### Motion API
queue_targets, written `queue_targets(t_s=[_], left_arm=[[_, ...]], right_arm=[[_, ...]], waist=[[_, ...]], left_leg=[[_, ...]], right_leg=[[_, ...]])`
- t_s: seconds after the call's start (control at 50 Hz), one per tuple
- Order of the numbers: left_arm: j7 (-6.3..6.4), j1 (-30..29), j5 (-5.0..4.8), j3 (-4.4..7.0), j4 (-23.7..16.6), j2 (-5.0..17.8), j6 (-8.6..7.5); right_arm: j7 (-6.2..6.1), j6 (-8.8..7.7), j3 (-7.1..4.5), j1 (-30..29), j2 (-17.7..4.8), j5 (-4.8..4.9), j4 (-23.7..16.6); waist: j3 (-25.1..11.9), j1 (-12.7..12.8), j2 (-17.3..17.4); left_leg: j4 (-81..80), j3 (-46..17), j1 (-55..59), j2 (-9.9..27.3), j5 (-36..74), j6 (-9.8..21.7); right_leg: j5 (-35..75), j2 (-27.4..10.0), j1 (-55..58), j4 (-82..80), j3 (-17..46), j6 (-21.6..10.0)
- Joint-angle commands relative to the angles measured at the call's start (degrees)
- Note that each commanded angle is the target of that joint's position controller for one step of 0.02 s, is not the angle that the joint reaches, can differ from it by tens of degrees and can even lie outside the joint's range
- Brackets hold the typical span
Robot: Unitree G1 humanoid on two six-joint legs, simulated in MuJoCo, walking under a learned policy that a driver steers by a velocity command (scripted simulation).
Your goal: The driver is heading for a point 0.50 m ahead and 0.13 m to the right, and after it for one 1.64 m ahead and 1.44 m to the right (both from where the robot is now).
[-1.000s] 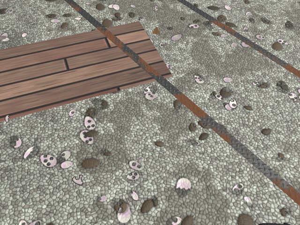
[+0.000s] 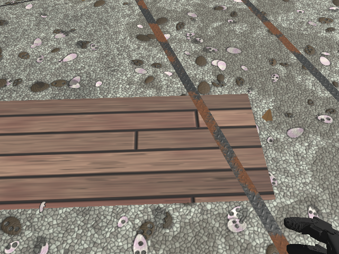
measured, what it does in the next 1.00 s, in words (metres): walks ahead, turning right: left foot, then right foot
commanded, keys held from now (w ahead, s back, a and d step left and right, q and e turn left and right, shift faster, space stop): w+e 0.54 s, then e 0.46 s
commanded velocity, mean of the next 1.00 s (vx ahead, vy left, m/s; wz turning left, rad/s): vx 0.37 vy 0.00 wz -0.45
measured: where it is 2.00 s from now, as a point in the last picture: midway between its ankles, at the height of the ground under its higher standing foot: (219, 246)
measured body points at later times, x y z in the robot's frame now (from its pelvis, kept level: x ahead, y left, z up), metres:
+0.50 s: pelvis +0.26 +0.00 +0.00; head +0.29 -0.02 +0.45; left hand +0.51 +0.18 -0.10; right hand +0.23 -0.29 -0.13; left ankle +0.14 +0.12 -0.73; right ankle +0.40 -0.16 -0.70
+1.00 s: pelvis +0.47 -0.07 +0.00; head +0.50 -0.10 +0.45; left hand +0.72 +0.13 -0.09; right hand +0.50 -0.39 -0.09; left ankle +0.62 +0.00 -0.72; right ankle +0.40 -0.14 -0.73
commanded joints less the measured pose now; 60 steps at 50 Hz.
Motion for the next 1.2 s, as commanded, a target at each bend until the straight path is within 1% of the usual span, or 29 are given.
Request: queue_targets(t_s=[0.02,0.04,0.06,0.08,0.1,0.14,0.24,0.36,0.46,0.5,0.54,0.56,0.58,0.6,0.62,0.64,0.66,0.68,0.74,0.82,0.94,1.0,1.02,1.04,1.06,1.08,1.1,1.12,1.2], left_arm=[[0.57,-2.27,0.41,1.64,-3.32,8.98,-0.04],[0.33,1.57,1.43,-0.22,-5.27,3.37,-0.88],[0.01,3.79,0.6,-0.82,-4.4,2.48,-1.87],[-0.23,-0.63,-0.97,0.98,-5.02,8.41,-2.31],[-0.31,-5.04,-1.51,1.19,-6.32,8.67,-2.41],[0.09,-6.66,-0.3,1.61,-6.27,7.19,-1.37],[0.56,-6.43,-0.17,1.54,-6.42,3.39,1.26],[-1.35,-16.66,0.33,0.76,-9.82,1.4,0.42],[-3.02,-23.78,0.19,0.57,-14.48,1.54,0.48],[-3.49,-22.56,0.13,1.27,-15.48,2.84,0.68],[-3.32,-13.46,-0.05,3.25,-14.07,6.19,1.03],[-2.49,-4.18,0.16,5.21,-11.85,9.7,1.17],[-1.01,0.38,0.51,6.69,-11.06,15.76,1.7],[-1.15,-2.96,1.28,6.43,-13.83,18.14,1.04],[-1.53,-3.62,1.28,5.07,-14.53,13.08,0.62],[-1.53,-6.06,0.98,4.41,-14.51,10.59,0.19],[-1.39,-9.07,0.26,4.17,-14.51,9.22,0.16],[-1.01,-11.58,0.05,3.71,-15.14,7.57,0.36],[-0.3,-13.84,1.44,3.96,-16.05,8.72,0.75],[1.27,-13.22,0.45,4.35,-15.29,9.93,2.2],[2.28,-12.48,0.39,4.17,-15.34,9.59,4.54],[2.39,-15.08,0.1,3.78,-16.36,8.7,4.79],[2.42,-15.28,0.22,3.36,-16.85,7.41,4.71],[2.35,-12.32,1.3,2.36,-17.33,3.95,4.51],[2.4,-7.07,0.68,2.42,-18.18,4.17,4.44],[2.28,-4.69,1.1,3.67,-16.49,9.5,4.33],[2.26,-7.21,0.33,4.68,-15.56,11.98,4.9],[2.55,-8.23,0.07,4.88,-14.89,11.33,5.81],[2.23,-11.25,-0.29,3.62,-16.89,6.17,6.94]], right_arm=[[-0.8,-0.74,-4.58,14.82,-10.99,-0.67,0.14],[-1.44,-0.43,-5.87,22.84,-16.63,-2.11,0.84],[-1.32,0.03,-5.37,24.64,-14.27,-1.22,1.83],[-1.39,0.16,-4.18,21.9,-10.7,-0.86,1.85],[-1.53,0.15,-3.61,18.3,-9.16,-0.77,1.74],[-1.14,-0.69,-2.73,12.44,-6.12,-1.26,2.22],[-1.27,-2.57,-3.55,10.47,-6.91,-1.91,5.18],[-2.57,-1.8,-4.23,13.17,-9.45,-1.41,8.04],[-2.95,0.43,-5.04,17.36,-11.32,-0.11,10.83],[-3.33,1.36,-5.41,16.42,-12.7,0.17,10.76],[-3.89,2.36,-5.67,15.16,-13.96,0.34,10.32],[-4.22,2.49,-5.26,14.17,-13.38,0.47,9.72],[-4.15,1.67,-3.72,16.38,-8.44,-1.5,7.52],[-3.3,-0.28,-2.0,19.24,-5.04,-1.81,5.51],[-2.52,-1.53,-3.24,13.71,-10.37,-0.04,5.33],[-2.43,-2.02,-3.01,10.67,-10.13,0.9,4.06],[-3.04,-1.95,-3.08,10.26,-9.52,-0.14,4.77],[-3.54,-1.35,-3.63,10.18,-10.48,-1.2,4.92],[-3.8,0.92,-3.41,12.61,-8.54,-1.6,4.91],[-4.13,1.81,-2.62,8.88,-6.94,-1.77,3.81],[-2.99,1.94,-2.74,1.94,-8.04,-0.96,1.75],[-2.66,0.99,-3.56,4.66,-9.11,-0.95,2.07],[-2.85,0.54,-3.94,6.43,-10.15,-1.39,2.32],[-3.41,0.61,-4.62,7.91,-13.86,-2.38,1.79],[-3.37,1.6,-5.06,8.92,-15.54,-3.97,2.87],[-3.33,1.85,-4.55,8.66,-12.4,-2.71,1.99],[-3.51,2.06,-3.71,7.36,-9.35,-2.37,1.18],[-3.62,2.54,-3.4,5.45,-8.33,-2.13,0.78],[-4.49,4.04,-3.51,3.96,-8.87,-2.22,1.16]], waist=[[-10.23,-11.93,-4.55],[-20.25,-12.69,6.48],[-25.95,-12.5,14.48],[-16.78,-13.07,8.32],[-9.89,-11.75,5.76],[-3.01,-7.95,3.92],[0.43,-5.16,2.65],[2.93,-8.65,0.66],[4.7,-10.62,0.51],[2.35,-8.7,2.36],[-3.79,-3.05,3.83],[-8.17,2.0,1.96],[-13.57,0.78,-9.44],[-22.88,-3.43,-15.93],[-22.61,0.16,-6.74],[-15.1,-1.1,-5.2],[-9.55,-3.56,-0.42],[-7.0,-5.17,-0.9],[-6.46,-8.25,-3.13],[-8.5,-7.37,-5.41],[-7.97,-4.92,-8.26],[-6.86,-7.42,-10.15],[-7.16,-8.26,-9.2],[-10.98,-6.66,0.28],[-11.78,-3.42,15.66],[-12.05,-4.28,12.49],[-9.74,-5.36,7.62],[-8.02,-5.0,4.56],[-4.72,-5.89,7.65]], left_leg=[[-0.61,-0.99,26.88,1.19,0.69,4.82],[0.56,-21.62,50.34,16.63,-0.86,11.74],[-7.32,-39.79,55.07,23.12,-9.67,16.39],[-9.44,-34.08,47.93,21.05,-14.94,13.64],[-11.08,-25.7,39.69,18.71,-13.98,11.57],[-15.96,-15.66,26.91,14.09,-8.09,9.37],[-21.58,-3.66,20.06,12.82,2.69,9.44],[-22.52,6.52,24.03,11.54,6.47,7.21],[-17.87,9.13,35.26,14.93,13.53,6.2],[-11.79,10.84,37.45,15.12,30.11,4.9],[2.74,12.54,36.06,13.85,45.02,3.12],[16.54,13.7,28.71,11.05,40.33,0.56],[36.75,13.43,8.87,5.26,5.92,-3.21],[53.84,1.92,-7.17,-6.4,-35.49,-5.96],[55.19,-6.27,-10.9,-2.22,-33.27,-4.93],[51.58,-5.25,-11.98,0.01,-29.14,-3.97],[46.38,-4.37,-11.02,2.25,-25.67,-4.12],[42.51,-4.1,-8.27,3.58,-23.22,-4.48],[36.49,-3.26,-1.81,2.61,-19.48,-6.47],[23.63,-3.09,-0.4,0.06,-10.73,-8.33],[9.85,-5.24,2.92,-3.08,-7.89,-7.88],[-1.66,-5.46,8.8,-3.32,-4.79,-5.55],[-6.87,-6.54,14.87,-0.25,3.8,-3.77],[-6.43,-16.29,24.47,12.02,19.1,0.8],[-7.39,-32.29,31.02,22.55,29.32,12.1],[-7.81,-34.92,30.5,24.26,23.73,15.03],[-6.86,-26.77,27.89,20.56,19.42,12.92],[-7.0,-20.7,25.27,16.78,14.43,10.53],[-10.55,-9.28,20.29,11.47,8.24,9.31]], right_leg=[[44.71,-10.6,-9.3,20.17,3.63,-5.43],[21.67,-3.46,-30.05,42.18,0.39,-1.74],[-11.03,1.13,-41.02,54.13,5.45,-0.76],[-9.16,-2.17,-46.13,58.44,8.16,-1.17],[-4.06,-4.84,-46.66,57.12,6.42,-1.33],[2.9,-8.24,-42.24,51.16,5.88,-0.57],[12.32,-8.99,-41.14,45.99,7.27,1.43],[27.33,-7.8,-40.97,27.17,2.69,0.75],[20.46,-6.6,-44.68,20.35,-0.86,-1.97],[14.64,-3.7,-39.9,19.71,-4.07,-3.97],[10.73,0.96,-26.67,18.99,-6.92,-6.81],[16.13,2.32,-12.19,14.16,-5.09,-9.07],[26.74,-10.12,6.66,14.12,14.86,-14.62],[32.91,-23.15,18.4,6.89,45.27,-26.42],[39.6,-21.33,17.22,6.2,38.01,-23.57],[44.84,-18.71,9.82,7.09,27.84,-20.98],[45.3,-15.31,1.54,6.59,21.85,-18.0],[45.46,-13.67,-4.95,5.23,18.82,-16.66],[52.33,-11.14,-15.19,3.07,15.2,-16.64],[50.21,-8.11,-16.94,5.05,12.89,-13.89],[34.59,-7.95,-15.32,8.96,20.35,-10.99],[28.53,-6.48,-13.95,13.22,25.16,-8.57],[23.74,-4.09,-16.15,16.59,24.48,-6.35],[6.6,0.82,-21.8,28.02,18.21,-3.23],[-19.92,8.27,-34.33,38.12,10.79,0.18],[-18.53,3.89,-37.36,49.32,10.47,2.63],[-13.97,2.29,-38.16,54.1,9.66,3.71],[-10.46,1.19,-38.15,55.63,8.46,4.73],[-3.37,-0.46,-35.54,48.92,3.04,6.11]])
Velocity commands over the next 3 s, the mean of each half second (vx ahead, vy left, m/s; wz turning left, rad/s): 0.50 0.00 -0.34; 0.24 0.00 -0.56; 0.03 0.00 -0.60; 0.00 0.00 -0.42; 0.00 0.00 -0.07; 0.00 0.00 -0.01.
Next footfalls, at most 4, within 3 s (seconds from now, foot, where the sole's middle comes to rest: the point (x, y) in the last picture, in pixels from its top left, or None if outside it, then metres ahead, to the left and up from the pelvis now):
0.02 left None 0.18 0.12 -0.77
0.56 right None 0.44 -0.16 -0.77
1.02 left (203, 208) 0.65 -0.03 -0.77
1.44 right None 0.43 -0.20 -0.77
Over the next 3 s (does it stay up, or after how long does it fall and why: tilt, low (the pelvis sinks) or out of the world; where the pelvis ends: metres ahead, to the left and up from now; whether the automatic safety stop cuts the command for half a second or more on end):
stays up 0.53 -0.09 0.01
